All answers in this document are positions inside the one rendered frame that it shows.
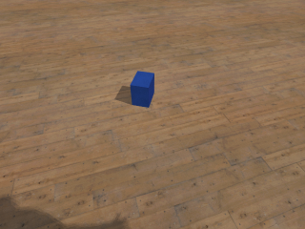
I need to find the carton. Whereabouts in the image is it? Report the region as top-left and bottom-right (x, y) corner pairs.
(130, 71), (154, 108)

